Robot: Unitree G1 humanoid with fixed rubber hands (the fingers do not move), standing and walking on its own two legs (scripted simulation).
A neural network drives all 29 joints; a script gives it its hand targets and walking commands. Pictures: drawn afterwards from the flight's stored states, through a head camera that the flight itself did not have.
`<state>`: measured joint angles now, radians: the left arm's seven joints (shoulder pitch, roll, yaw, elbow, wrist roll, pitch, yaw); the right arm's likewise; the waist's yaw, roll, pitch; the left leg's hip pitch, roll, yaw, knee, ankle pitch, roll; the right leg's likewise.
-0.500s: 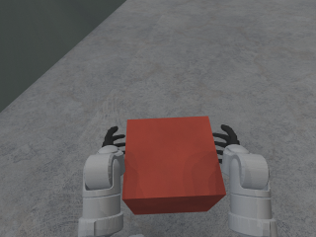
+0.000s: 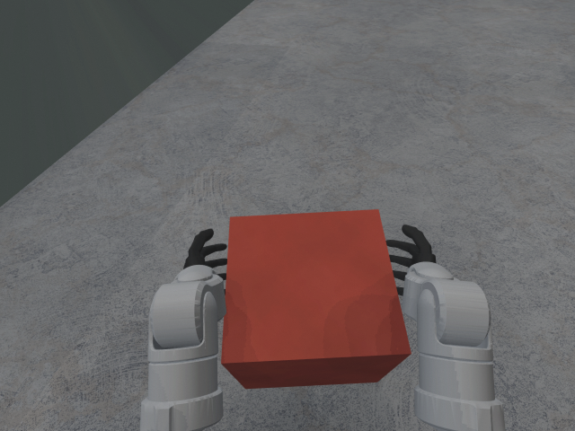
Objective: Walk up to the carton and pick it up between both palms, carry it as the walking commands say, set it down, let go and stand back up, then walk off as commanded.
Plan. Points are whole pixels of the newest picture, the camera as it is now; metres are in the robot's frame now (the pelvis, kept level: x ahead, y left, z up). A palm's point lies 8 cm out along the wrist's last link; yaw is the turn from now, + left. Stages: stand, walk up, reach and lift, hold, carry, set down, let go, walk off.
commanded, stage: carry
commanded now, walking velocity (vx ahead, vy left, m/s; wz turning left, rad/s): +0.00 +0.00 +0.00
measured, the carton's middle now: (307, 304) +0.31 +0.00 +0.01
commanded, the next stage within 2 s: none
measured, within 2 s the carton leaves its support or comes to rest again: neither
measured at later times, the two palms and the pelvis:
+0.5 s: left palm (156, 404) +0.15 +0.16 +0.10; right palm (439, 401) +0.15 -0.12 +0.10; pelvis -0.13 +0.02 -0.01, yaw +0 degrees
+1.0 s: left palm out of the picture +0.11 +0.13 +0.12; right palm out of the picture +0.11 -0.15 +0.10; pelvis -0.18 +0.00 +0.02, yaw -2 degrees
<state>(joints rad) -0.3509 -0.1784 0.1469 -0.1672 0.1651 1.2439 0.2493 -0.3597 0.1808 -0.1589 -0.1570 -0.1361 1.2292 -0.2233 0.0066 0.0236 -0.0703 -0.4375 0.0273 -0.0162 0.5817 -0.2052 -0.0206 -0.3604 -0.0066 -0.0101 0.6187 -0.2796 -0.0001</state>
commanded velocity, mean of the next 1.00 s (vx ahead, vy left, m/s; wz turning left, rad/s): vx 0.26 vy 0.00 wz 0.00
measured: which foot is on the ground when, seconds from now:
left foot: down 0.00-0.40, up 0.42-0.56, down 0.58-0.82, up 0.84-1.00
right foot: down 0.00-0.58, up 0.60-0.80, down 0.82-1.00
